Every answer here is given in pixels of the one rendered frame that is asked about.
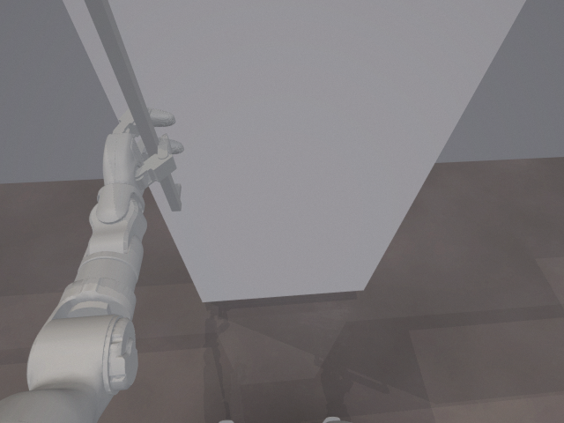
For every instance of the robot left upper arm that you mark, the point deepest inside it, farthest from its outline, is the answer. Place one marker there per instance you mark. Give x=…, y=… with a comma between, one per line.
x=78, y=365

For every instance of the fridge door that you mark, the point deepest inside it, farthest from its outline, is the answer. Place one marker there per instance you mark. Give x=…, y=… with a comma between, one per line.
x=308, y=126

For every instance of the handle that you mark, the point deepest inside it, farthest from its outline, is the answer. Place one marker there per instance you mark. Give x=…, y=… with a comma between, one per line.
x=111, y=39

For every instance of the robot left forearm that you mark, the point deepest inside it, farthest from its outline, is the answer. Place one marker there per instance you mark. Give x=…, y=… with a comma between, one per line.
x=109, y=270

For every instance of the left robot hand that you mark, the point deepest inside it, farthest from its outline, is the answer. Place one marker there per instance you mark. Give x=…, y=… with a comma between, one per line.
x=125, y=161

